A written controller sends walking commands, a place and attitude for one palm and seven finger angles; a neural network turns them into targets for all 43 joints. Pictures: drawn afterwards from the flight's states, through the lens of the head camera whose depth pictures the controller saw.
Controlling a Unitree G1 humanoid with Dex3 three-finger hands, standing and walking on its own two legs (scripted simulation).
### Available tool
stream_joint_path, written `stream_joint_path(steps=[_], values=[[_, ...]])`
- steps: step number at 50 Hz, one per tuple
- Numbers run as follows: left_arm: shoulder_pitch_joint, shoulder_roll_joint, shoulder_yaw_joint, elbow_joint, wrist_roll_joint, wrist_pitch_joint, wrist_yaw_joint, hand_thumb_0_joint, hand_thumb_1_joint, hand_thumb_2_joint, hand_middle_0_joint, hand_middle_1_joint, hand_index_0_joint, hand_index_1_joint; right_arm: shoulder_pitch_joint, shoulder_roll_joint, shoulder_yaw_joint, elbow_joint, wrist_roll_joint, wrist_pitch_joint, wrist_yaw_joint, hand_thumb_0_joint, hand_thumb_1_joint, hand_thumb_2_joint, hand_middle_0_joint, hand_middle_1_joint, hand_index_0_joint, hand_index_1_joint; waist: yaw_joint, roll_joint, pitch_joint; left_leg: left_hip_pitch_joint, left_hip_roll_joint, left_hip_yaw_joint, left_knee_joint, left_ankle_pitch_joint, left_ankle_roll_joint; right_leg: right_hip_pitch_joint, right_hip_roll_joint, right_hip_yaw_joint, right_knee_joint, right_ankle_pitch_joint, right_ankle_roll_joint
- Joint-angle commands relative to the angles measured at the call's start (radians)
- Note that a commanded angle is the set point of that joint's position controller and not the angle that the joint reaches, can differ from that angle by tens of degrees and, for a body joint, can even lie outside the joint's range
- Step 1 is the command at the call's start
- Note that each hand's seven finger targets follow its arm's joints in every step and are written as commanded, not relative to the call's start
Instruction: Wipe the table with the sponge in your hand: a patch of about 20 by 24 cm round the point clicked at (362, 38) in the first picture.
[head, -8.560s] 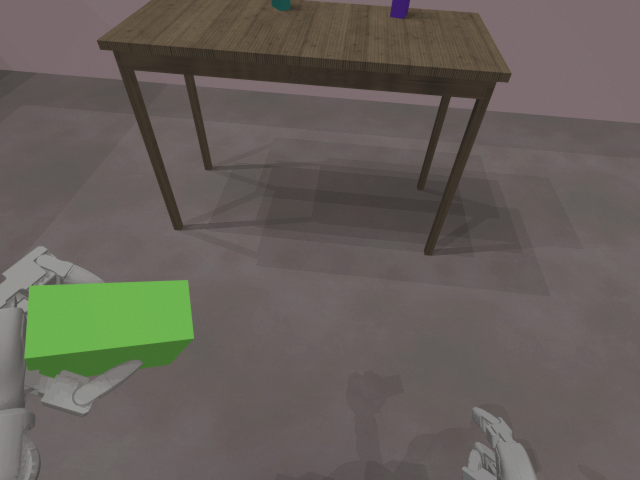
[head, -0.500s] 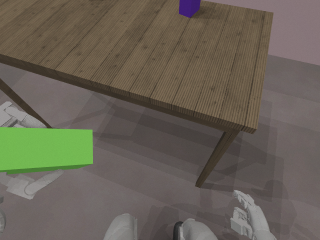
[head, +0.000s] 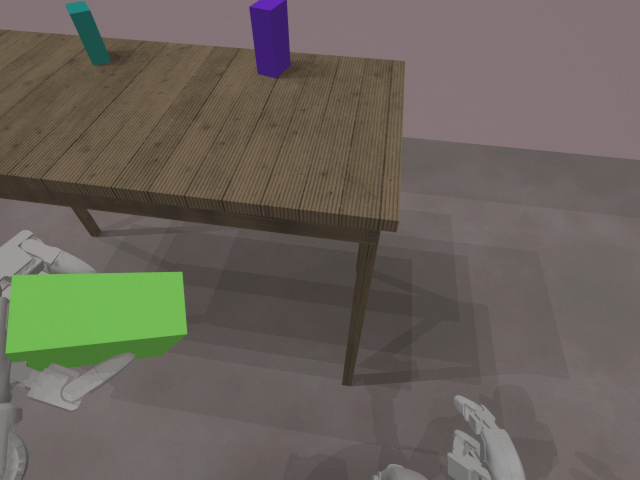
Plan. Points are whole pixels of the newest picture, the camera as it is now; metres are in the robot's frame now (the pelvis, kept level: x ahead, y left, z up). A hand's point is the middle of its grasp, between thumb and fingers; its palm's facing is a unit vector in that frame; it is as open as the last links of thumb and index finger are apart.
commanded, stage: turn to face it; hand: left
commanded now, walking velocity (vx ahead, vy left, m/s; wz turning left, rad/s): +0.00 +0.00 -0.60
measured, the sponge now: (125, 320) +0.21 +0.22 +0.15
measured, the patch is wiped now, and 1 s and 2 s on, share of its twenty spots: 0.00 0.00 0.00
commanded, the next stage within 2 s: take the last steps up to it in 0.64 s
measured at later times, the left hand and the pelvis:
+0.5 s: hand (222, 314) +0.22 +0.12 +0.18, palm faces +0.10 -0.85 -0.52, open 10.3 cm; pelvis -0.06 -0.05 +0.00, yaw -15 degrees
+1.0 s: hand (320, 386) +0.17 +0.03 +0.17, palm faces -0.06 -0.81 -0.58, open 10.3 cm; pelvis -0.12 -0.09 +0.01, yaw -23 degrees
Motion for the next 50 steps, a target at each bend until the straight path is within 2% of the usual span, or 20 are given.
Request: stream_joint_path(steps=[1, 3, 4, 5, 7, 9, 11, 17, 21, 23, 25, 27, 30, 36, 38, 39, 40, 42, 46, 50], values=[[-0.238, 0.154, 0.056, -0.205, -0.010, -0.088, 0.023, 0.000, 0.100, 1.300, -1.200, -1.600, -1.200, -1.600, -0.037, -0.193, -0.075, -0.128, -0.007, -0.089, -0.003, 0.000, -0.900, -0.900, 0.200, 0.300, 0.200, 0.300, -0.068, 0.214, -0.058, -0.062, 0.197, -0.031, -0.120, 0.163, 0.096, 0.190, 0.013, -0.100, -0.272, 0.012, 0.017], [-0.240, 0.171, 0.074, -0.176, -0.009, -0.081, 0.022, 0.000, 0.100, 1.300, -1.200, -1.600, -1.200, -1.600, -0.033, -0.187, -0.075, -0.125, -0.003, -0.095, -0.002, 0.000, -0.900, -0.900, 0.200, 0.300, 0.200, 0.300, -0.067, 0.132, -0.100, -0.074, 0.146, -0.005, 0.058, 0.102, 0.057, 0.290, -0.010, -0.064, -0.445, 0.171, -0.012], [-0.244, 0.200, 0.098, -0.166, -0.007, -0.088, 0.023, 0.000, 0.100, 1.300, -1.200, -1.600, -1.200, -1.600, -0.024, -0.167, -0.073, -0.124, -0.001, -0.094, 0.000, 0.000, -0.900, -0.900, 0.200, 0.300, 0.200, 0.300, -0.074, -0.057, -0.118, -0.115, 0.061, 0.018, 0.235, -0.013, 0.018, 0.314, -0.116, 0.110, -0.537, 0.343, -0.076], [-0.200, 0.278, 0.172, -0.160, -0.013, -0.095, 0.035, 0.000, 0.100, 1.300, -1.200, -1.600, -1.200, -1.600, -0.080, -0.135, -0.059, -0.147, -0.008, -0.088, -0.005, 0.000, -0.900, -0.900, 0.200, 0.300, 0.200, 0.300, -0.047, -0.318, -0.141, -0.327, -0.069, -0.010, 0.467, -0.330, -0.018, 0.394, -0.306, 0.458, -0.591, 0.674, -0.190], [-0.125, 0.288, 0.207, -0.175, -0.037, -0.087, 0.031, 0.000, 0.100, 1.300, -1.200, -1.600, -1.200, -1.600, -0.130, -0.148, -0.071, -0.141, -0.005, -0.058, -0.008, 0.000, -0.900, -0.900, 0.200, 0.300, 0.200, 0.300, -0.045, -0.307, -0.215, -0.320, -0.059, -0.186, 0.664, -0.279, -0.019, 0.338, -0.331, 0.526, -0.637, 0.531, -0.200], [0.046, 0.263, 0.230, -0.243, -0.061, -0.105, 0.022, 0.000, 0.100, 1.300, -1.200, -1.600, -1.200, -1.600, -0.139, -0.108, -0.041, -0.143, -0.011, -0.023, 0.001, 0.000, -0.900, -0.900, 0.200, 0.300, 0.200, 0.300, -0.045, -0.125, -0.230, -0.396, -0.052, -0.202, 0.674, -0.171, -0.024, 0.444, -0.274, 0.436, -0.540, 0.643, -0.236], [0.097, 0.252, 0.247, -0.296, -0.065, -0.128, 0.028, 0.000, 0.100, 1.300, -1.200, -1.600, -1.200, -1.600, -0.148, -0.104, -0.037, -0.133, -0.015, 0.004, 0.009, 0.000, -0.900, -0.900, 0.200, 0.300, 0.200, 0.300, -0.058, -0.071, -0.296, -0.374, -0.066, -0.168, 0.575, -0.149, -0.031, 0.505, -0.247, 0.339, -0.518, 0.743, -0.224], [0.143, 0.261, 0.264, -0.319, -0.058, -0.125, 0.043, 0.000, 0.100, 1.300, -1.200, -1.600, -1.200, -1.600, -0.127, -0.143, -0.067, -0.142, -0.009, 0.001, -0.002, 0.000, -0.900, -0.900, 0.200, 0.300, 0.200, 0.300, -0.058, -0.112, -0.304, -0.185, -0.106, -0.141, 0.193, -0.166, -0.002, 0.432, -0.241, 0.416, -0.552, 0.648, -0.246], [0.130, 0.236, 0.232, -0.258, -0.048, -0.103, 0.038, 0.000, 0.100, 1.300, -1.200, -1.600, -1.200, -1.600, -0.081, -0.159, -0.070, -0.135, -0.005, 0.007, -0.007, 0.000, -0.900, -0.900, 0.200, 0.300, 0.200, 0.300, -0.075, -0.101, -0.274, 0.007, -0.118, -0.132, -0.043, -0.054, 0.025, 0.265, -0.192, 0.408, -0.586, 0.378, -0.187], [0.102, 0.232, 0.213, -0.259, -0.044, -0.109, 0.032, 0.000, 0.100, 1.300, -1.200, -1.600, -1.200, -1.600, -0.073, -0.176, -0.078, -0.130, -0.007, -0.001, -0.020, 0.000, -0.900, -0.900, 0.200, 0.300, 0.200, 0.300, -0.084, -0.012, -0.242, 0.135, -0.027, -0.189, -0.208, -0.004, 0.073, 0.125, -0.109, 0.349, -0.492, 0.245, -0.126], [0.053, 0.222, 0.195, -0.287, -0.026, -0.119, 0.026, 0.000, 0.100, 1.300, -1.200, -1.600, -1.200, -1.600, -0.094, -0.195, -0.083, -0.150, -0.006, -0.015, -0.032, 0.000, -0.900, -0.900, 0.200, 0.300, 0.200, 0.300, -0.067, 0.265, -0.172, 0.122, 0.245, -0.403, -0.291, 0.236, 0.203, -0.049, 0.050, 0.140, -0.133, -0.062, -0.044], [-0.013, 0.252, 0.200, -0.290, -0.012, -0.123, 0.025, 0.000, 0.100, 1.300, -1.200, -1.600, -1.200, -1.600, -0.105, -0.156, -0.072, -0.132, -0.021, -0.047, -0.033, 0.000, -0.900, -0.900, 0.200, 0.300, 0.200, 0.300, -0.061, 0.293, -0.137, -0.060, 0.285, -0.351, -0.311, 0.203, 0.242, -0.017, 0.009, 0.098, 0.184, -0.037, -0.025], [-0.083, 0.138, 0.058, -0.276, -0.010, -0.104, 0.015, 0.000, 0.100, 1.300, -1.200, -1.600, -1.200, -1.600, -0.070, -0.179, -0.078, -0.112, -0.005, -0.075, -0.020, 0.000, -0.900, -0.900, 0.200, 0.300, 0.200, 0.300, -0.069, 0.254, -0.077, -0.033, 0.186, -0.131, -0.225, 0.365, 0.175, 0.008, -0.016, 0.015, -0.014, -0.022, -0.012], [-0.163, 0.173, 0.075, -0.236, -0.001, -0.099, 0.031, 0.000, 0.100, 1.300, -1.200, -1.600, -1.200, -1.600, -0.048, -0.179, -0.072, -0.100, -0.009, -0.129, -0.019, 0.000, -0.900, -0.900, 0.200, 0.300, 0.200, 0.300, -0.078, 0.232, -0.124, -0.008, 0.143, -0.093, -0.078, 0.333, 0.103, 0.251, 0.018, -0.104, -0.422, 0.120, -0.005], [-0.150, 0.217, 0.120, -0.209, 0.003, -0.106, 0.033, 0.000, 0.100, 1.300, -1.200, -1.600, -1.200, -1.600, -0.046, -0.152, -0.067, -0.095, -0.005, -0.126, -0.017, 0.000, -0.900, -0.900, 0.200, 0.300, 0.200, 0.300, -0.088, 0.061, -0.171, -0.071, 0.058, -0.048, 0.114, 0.163, 0.058, 0.350, -0.113, 0.030, -0.553, 0.386, -0.063], [-0.117, 0.259, 0.160, -0.182, 0.001, -0.107, 0.038, 0.000, 0.100, 1.300, -1.200, -1.600, -1.200, -1.600, -0.056, -0.121, -0.057, -0.104, -0.008, -0.117, -0.021, 0.000, -0.900, -0.900, 0.200, 0.300, 0.200, 0.300, -0.093, -0.169, -0.187, -0.229, -0.062, -0.022, 0.269, -0.104, 0.022, 0.417, -0.274, 0.280, -0.569, 0.662, -0.150], [-0.109, 0.281, 0.204, -0.175, -0.012, -0.107, 0.043, 0.000, 0.100, 1.300, -1.200, -1.600, -1.200, -1.600, -0.093, -0.119, -0.048, -0.099, -0.013, -0.112, -0.026, 0.000, -0.900, -0.900, 0.200, 0.300, 0.200, 0.300, -0.071, -0.250, -0.215, -0.289, -0.099, -0.089, 0.414, -0.255, 0.023, 0.422, -0.363, 0.358, -0.613, 0.717, -0.205], [0.027, 0.286, 0.240, -0.161, -0.029, -0.095, 0.035, 0.000, 0.100, 1.300, -1.200, -1.600, -1.200, -1.600, -0.112, -0.134, -0.059, -0.095, -0.004, -0.076, -0.028, 0.000, -0.900, -0.900, 0.200, 0.300, 0.200, 0.300, -0.075, -0.196, -0.230, -0.314, -0.083, -0.182, 0.518, -0.173, 0.031, 0.417, -0.345, 0.358, -0.639, 0.490, -0.197], [0.158, 0.230, 0.240, -0.174, -0.030, -0.123, 0.042, 0.000, 0.100, 1.300, -1.200, -1.600, -1.200, -1.600, -0.125, -0.109, -0.039, -0.075, -0.015, -0.040, -0.027, 0.000, -0.900, -0.900, 0.200, 0.300, 0.200, 0.300, -0.094, -0.125, -0.259, -0.343, -0.087, -0.151, 0.397, -0.076, 0.025, 0.500, -0.290, 0.197, -0.600, 0.633, -0.202], [0.147, 0.217, 0.203, -0.183, -0.024, -0.130, 0.049, 0.000, 0.100, 1.300, -1.200, -1.600, -1.200, -1.600, -0.104, -0.137, -0.061, -0.073, -0.018, -0.056, -0.040, 0.000, -0.900, -0.900, 0.200, 0.300, 0.200, 0.300, -0.081, -0.137, -0.245, -0.258, -0.104, -0.108, 0.217, -0.093, 0.048, 0.457, -0.313, 0.230, -0.656, 0.441, -0.205]])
